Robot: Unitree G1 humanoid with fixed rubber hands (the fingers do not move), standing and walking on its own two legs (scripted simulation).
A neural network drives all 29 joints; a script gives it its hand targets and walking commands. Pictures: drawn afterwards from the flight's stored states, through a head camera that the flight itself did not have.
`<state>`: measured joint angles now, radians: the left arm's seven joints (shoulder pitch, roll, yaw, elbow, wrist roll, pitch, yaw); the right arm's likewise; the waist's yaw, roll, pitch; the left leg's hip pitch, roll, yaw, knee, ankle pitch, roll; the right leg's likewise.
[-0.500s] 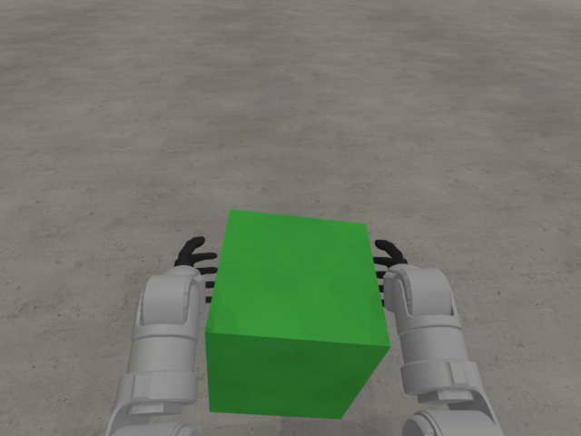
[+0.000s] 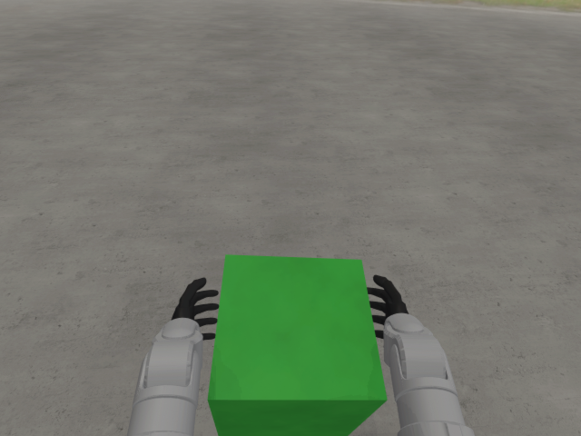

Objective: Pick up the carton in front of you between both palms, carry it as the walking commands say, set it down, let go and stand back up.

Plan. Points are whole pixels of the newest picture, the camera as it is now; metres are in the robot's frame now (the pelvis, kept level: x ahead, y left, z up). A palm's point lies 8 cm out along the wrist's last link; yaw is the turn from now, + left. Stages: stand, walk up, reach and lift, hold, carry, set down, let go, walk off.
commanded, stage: carry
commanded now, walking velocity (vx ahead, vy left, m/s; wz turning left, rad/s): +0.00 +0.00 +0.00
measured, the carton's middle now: (288, 352) +0.30 +0.00 -0.05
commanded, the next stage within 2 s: hold in 0.28 s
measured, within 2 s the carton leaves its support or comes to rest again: neither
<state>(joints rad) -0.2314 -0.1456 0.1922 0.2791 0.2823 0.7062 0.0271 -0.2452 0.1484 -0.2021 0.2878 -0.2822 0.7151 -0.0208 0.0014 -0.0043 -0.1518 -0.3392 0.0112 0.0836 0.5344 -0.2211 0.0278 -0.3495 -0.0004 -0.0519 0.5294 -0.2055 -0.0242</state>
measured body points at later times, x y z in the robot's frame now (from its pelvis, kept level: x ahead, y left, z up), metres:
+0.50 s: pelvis +0.00 +0.00 +0.00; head -0.05 +0.00 +0.45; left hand +0.30 +0.16 +0.05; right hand +0.31 -0.15 +0.05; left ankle +0.04 +0.10 -0.73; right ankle +0.04 -0.10 -0.73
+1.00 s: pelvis +0.03 +0.00 +0.01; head -0.02 +0.00 +0.46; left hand +0.33 +0.16 +0.04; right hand +0.33 -0.15 +0.05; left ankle +0.04 +0.10 -0.73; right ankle +0.04 -0.10 -0.73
